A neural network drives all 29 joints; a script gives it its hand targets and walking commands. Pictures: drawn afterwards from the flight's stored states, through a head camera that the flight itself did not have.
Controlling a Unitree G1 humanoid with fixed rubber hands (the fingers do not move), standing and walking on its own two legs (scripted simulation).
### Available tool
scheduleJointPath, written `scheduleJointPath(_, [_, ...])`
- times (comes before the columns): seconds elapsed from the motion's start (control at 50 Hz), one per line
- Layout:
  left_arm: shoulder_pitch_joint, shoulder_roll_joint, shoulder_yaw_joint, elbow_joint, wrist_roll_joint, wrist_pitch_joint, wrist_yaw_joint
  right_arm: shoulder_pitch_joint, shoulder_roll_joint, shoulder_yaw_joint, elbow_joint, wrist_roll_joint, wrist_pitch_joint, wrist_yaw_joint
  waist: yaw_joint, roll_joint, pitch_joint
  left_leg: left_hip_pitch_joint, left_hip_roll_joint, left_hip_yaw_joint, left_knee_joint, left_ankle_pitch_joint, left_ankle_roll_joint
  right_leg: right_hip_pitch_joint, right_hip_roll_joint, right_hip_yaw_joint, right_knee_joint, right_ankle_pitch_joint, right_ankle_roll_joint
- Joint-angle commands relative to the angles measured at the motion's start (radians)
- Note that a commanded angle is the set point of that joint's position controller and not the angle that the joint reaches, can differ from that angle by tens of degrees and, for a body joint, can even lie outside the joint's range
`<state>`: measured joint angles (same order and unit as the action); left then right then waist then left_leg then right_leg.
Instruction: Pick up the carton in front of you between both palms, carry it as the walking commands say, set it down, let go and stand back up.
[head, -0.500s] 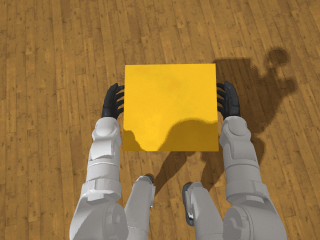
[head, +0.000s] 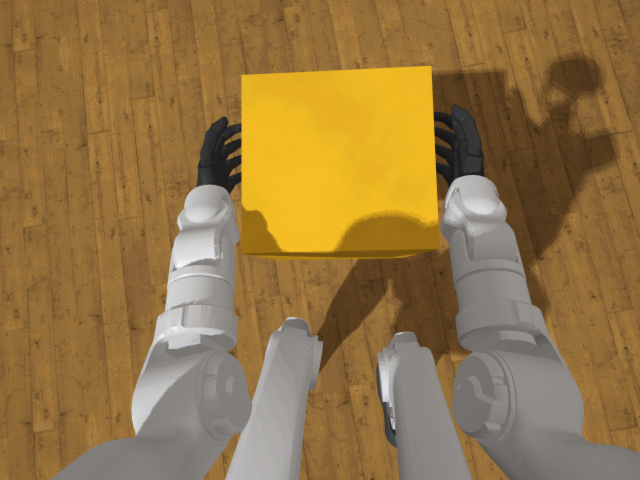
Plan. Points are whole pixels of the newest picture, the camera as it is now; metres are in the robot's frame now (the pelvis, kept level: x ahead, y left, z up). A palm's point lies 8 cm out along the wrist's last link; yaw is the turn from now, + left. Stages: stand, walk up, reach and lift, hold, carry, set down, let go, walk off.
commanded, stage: set down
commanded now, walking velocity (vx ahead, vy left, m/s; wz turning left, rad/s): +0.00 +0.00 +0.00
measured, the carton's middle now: (338, 185) +0.47 +0.04 -0.16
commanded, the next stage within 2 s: none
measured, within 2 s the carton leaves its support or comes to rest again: rests again in 1.40 s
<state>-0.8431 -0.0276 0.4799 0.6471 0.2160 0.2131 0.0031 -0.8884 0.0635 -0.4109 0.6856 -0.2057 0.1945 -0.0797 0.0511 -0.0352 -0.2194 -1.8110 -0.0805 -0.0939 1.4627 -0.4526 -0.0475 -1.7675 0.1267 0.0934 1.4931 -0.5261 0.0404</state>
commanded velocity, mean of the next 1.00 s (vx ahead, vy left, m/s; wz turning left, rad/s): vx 0.00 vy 0.00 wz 0.00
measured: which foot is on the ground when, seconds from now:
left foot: down 0.00-1.00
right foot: down 0.00-1.00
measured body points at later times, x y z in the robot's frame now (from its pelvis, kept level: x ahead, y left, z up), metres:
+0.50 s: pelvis -0.03 +0.00 -0.12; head +0.30 +0.02 +0.18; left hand +0.47 +0.22 -0.26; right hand +0.52 -0.08 -0.25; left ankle +0.08 +0.13 -0.54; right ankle +0.06 -0.12 -0.54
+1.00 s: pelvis -0.03 +0.00 -0.18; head +0.34 +0.01 +0.08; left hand +0.49 +0.22 -0.34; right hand +0.55 -0.08 -0.34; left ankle +0.08 +0.13 -0.54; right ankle +0.05 -0.12 -0.54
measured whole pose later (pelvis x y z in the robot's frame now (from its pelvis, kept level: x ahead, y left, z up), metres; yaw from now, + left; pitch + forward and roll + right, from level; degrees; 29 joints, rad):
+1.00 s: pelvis -0.03 +0.00 -0.18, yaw -1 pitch +43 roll +1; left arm -1.30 0.18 0.47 0.82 0.10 0.25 0.04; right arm -1.44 -0.17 -0.24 0.97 -0.05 0.21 -0.16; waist 0.11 -0.04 0.21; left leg -2.27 -0.09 -0.06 2.10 -0.58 -0.08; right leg -2.24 0.20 0.07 2.14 -0.65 0.07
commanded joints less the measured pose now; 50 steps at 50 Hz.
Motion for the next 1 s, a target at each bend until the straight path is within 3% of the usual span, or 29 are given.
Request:
scheduleJointPath(0.0, [-0.583, -0.837, -0.511, 0.036, -0.096, -0.003, -0.175, -0.556, 0.863, 0.493, 0.055, 0.084, -0.016, 0.168, 0.028, 0.001, -0.873, 0.587, -0.078, 0.135, -0.028, 0.348, -0.009, 0.303, 0.083, -0.126, -0.076, 0.251, 0.012])
scheduleJointPath(0.02, [-0.578, -0.823, -0.5, 0.051, -0.092, -0.001, -0.171, -0.573, 0.856, 0.495, 0.055, 0.086, -0.016, 0.165, 0.041, 0.009, -0.877, 0.576, -0.079, 0.132, -0.018, 0.354, -0.01, 0.281, 0.081, -0.126, -0.053, 0.254, 0.015])
scheduleJointPath(0.08, [-0.655, -0.82, -0.508, 0.026, -0.111, 0.004, -0.162, -0.624, 0.845, 0.485, 0.074, 0.095, -0.008, 0.16, 0.035, 0.01, -0.906, 0.557, -0.079, 0.141, 0.033, 0.331, -0.016, 0.246, 0.089, -0.139, -0.008, 0.224, 0.014])
scheduleJointPath(0.2, [-0.769, -0.784, -0.488, 0.029, -0.118, 0.022, -0.158, -0.738, 0.824, 0.465, 0.11, 0.108, 0.012, 0.157, 0.052, 0.005, -0.916, 0.498, -0.074, 0.155, 0.114, 0.298, -0.019, 0.173, 0.095, -0.158, 0.084, 0.179, 0.012])
scheduleJointPath(0.22, [-0.786, -0.78, -0.478, 0.036, -0.11, 0.028, -0.159, -0.743, 0.81, 0.435, 0.124, 0.091, 0.017, 0.159, 0.049, 0.037, -0.892, 0.467, -0.073, 0.157, 0.117, 0.286, -0.024, 0.146, 0.096, -0.156, 0.099, 0.172, 0.006])
scheduleJointPath(0.24, [-0.793, -0.766, -0.469, 0.041, -0.113, 0.031, -0.159, -0.775, 0.799, 0.443, 0.125, 0.095, 0.019, 0.16, 0.061, 0.005, -0.903, 0.463, -0.075, 0.161, 0.138, 0.28, -0.021, 0.135, 0.092, -0.166, 0.114, 0.158, 0.011])
scheduleJointPath(0.3, [-0.85, -0.746, -0.455, 0.051, -0.113, 0.037, -0.168, -0.807, 0.8, 0.417, 0.153, 0.09, 0.027, 0.16, 0.058, -0.004, -0.896, 0.415, -0.073, 0.167, 0.176, 0.27, -0.018, 0.11, 0.095, -0.171, 0.15, 0.151, 0.008])
scheduleJointPath(0.34, [-0.872, -0.729, -0.435, 0.053, -0.112, 0.04, -0.173, -0.838, 0.788, 0.418, 0.177, 0.105, 0.033, 0.163, 0.084, 0.009, -0.874, 0.386, -0.07, 0.174, 0.195, 0.26, -0.019, 0.093, 0.093, -0.173, 0.182, 0.149, 0.006])
scheduleJointPath(0.36, [-0.885, -0.737, -0.43, 0.071, -0.11, 0.043, -0.174, -0.85, 0.779, 0.413, 0.169, 0.097, 0.032, 0.163, 0.058, 0.006, -0.868, 0.37, -0.065, 0.177, 0.215, 0.26, -0.019, 0.093, 0.094, -0.169, 0.185, 0.151, 0.008])
scheduleJointPath(0.38, [-0.904, -0.73, -0.429, 0.064, -0.119, 0.043, -0.176, -0.868, 0.778, 0.413, 0.179, 0.11, 0.029, 0.161, 0.078, 0.014, -0.877, 0.367, -0.067, 0.181, 0.235, 0.268, -0.021, 0.087, 0.093, -0.167, 0.203, 0.147, 0.005])
scheduleJointPath(0.4, [-0.913, -0.722, -0.439, 0.055, -0.12, 0.039, -0.177, -0.872, 0.769, 0.413, 0.182, 0.11, 0.03, 0.16, 0.075, 0.027, -0.861, 0.36, -0.063, 0.178, 0.233, 0.274, -0.023, 0.064, 0.094, -0.174, 0.22, 0.16, 0.005])
scheduleJointPath(0.42, [-0.937, -0.706, -0.434, 0.045, -0.133, 0.036, -0.179, -0.889, 0.765, 0.417, 0.195, 0.113, 0.032, 0.157, 0.076, -0.012, -0.88, 0.339, -0.063, 0.182, 0.262, 0.275, -0.021, 0.082, 0.089, -0.17, 0.227, 0.159, 0.005])
scheduleJointPath(0.48, [-0.966, -0.666, -0.423, 0.068, -0.143, 0.037, -0.184, -0.939, 0.736, 0.437, 0.188, 0.139, 0.028, 0.15, 0.096, -0.011, -0.861, 0.3, -0.057, 0.192, 0.302, 0.277, -0.021, 0.068, 0.085, -0.167, 0.264, 0.168, 0.007])
scheduleJointPath(0.5, [-0.984, -0.668, -0.432, 0.057, -0.149, 0.036, -0.184, -0.951, 0.725, 0.427, 0.188, 0.136, 0.026, 0.147, 0.072, -0.001, -0.867, 0.311, -0.052, 0.186, 0.308, 0.271, -0.025, 0.072, 0.088, -0.179, 0.288, 0.17, 0.007])
scheduleJointPath(0.58, [-1.029, -0.635, -0.439, 0.063, -0.178, 0.032, -0.193, -1.002, 0.711, 0.469, 0.193, 0.171, 0.027, 0.14, 0.104, -0.04, -0.879, 0.294, -0.045, 0.194, 0.368, 0.307, -0.024, 0.104, 0.078, -0.174, 0.338, 0.207, 0.011])
scheduleJointPath(0.72, [-1.129, -0.613, -0.48, 0.042, -0.231, 0.022, -0.206, -1.073, 0.689, 0.51, 0.183, 0.233, 0.018, 0.145, 0.123, -0.026, -0.845, 0.245, -0.03, 0.195, 0.442, 0.327, -0.015, 0.094, 0.071, -0.17, 0.44, 0.238, -0.002])
scheduleJointPath(0.78, [-1.137, -0.58, -0.475, 0.04, -0.254, 0.016, -0.214, -1.074, 0.702, 0.543, 0.176, 0.247, 0.016, 0.143, 0.132, -0.098, -0.846, 0.249, -0.031, 0.189, 0.473, 0.376, -0.006, 0.108, 0.069, -0.169, 0.461, 0.283, 0.003])
scheduleJointPath(0.8, [-1.133, -0.599, -0.479, 0.026, -0.254, 0.015, -0.218, -1.095, 0.715, 0.549, 0.175, 0.26, 0.016, 0.144, 0.145, -0.091, -0.853, 0.251, -0.031, 0.187, 0.473, 0.38, -0.004, 0.108, 0.075, -0.175, 0.475, 0.285, 0.003])
scheduleJointPath(0.88, [-1.082, -0.615, -0.46, 0.07, -0.249, 0.015, -0.239, -1.055, 0.722, 0.543, 0.187, 0.254, 0.007, 0.144, 0.139, -0.099, -0.784, 0.193, -0.037, 0.189, 0.506, 0.393, 0.004, 0.081, 0.072, -0.159, 0.476, 0.305, -0.002])
scheduleJointPath(0.9, [-1.084, -0.599, -0.464, 0.08, -0.245, 0.014, -0.24, -1.031, 0.716, 0.526, 0.215, 0.25, 0.005, 0.144, 0.131, -0.07, -0.748, 0.187, -0.033, 0.187, 0.506, 0.386, 0.003, 0.045, 0.072, -0.159, 0.482, 0.3, -0.003])
scheduleJointPath(0.92, [-1.072, -0.588, -0.441, 0.087, -0.239, 0.012, -0.241, -1.025, 0.709, 0.518, 0.232, 0.24, 0.006, 0.144, 0.14, -0.104, -0.72, 0.158, -0.035, 0.184, 0.511, 0.372, 0.006, 0.047, 0.067, -0.155, 0.482, 0.289, -0.004])
scheduleJointPath(0.96, [-1.055, -0.579, -0.417, 0.121, -0.217, 0.012, -0.245, -1.021, 0.719, 0.498, 0.239, 0.234, 0.002, 0.15, 0.143, -0.09, -0.668, 0.126, -0.036, 0.184, 0.506, 0.347, 0.009, 0.017, 0.07, -0.148, 0.484, 0.277, -0.009])
scheduleJointPath(0.98, [-1.048, -0.58, -0.406, 0.124, -0.214, 0.013, -0.25, -1.012, 0.684, 0.481, 0.251, 0.216, 0.003, 0.15, 0.122, -0.098, -0.65, 0.104, -0.032, 0.185, 0.518, 0.332, 0.007, 0.025, 0.066, -0.144, 0.478, 0.268, -0.01])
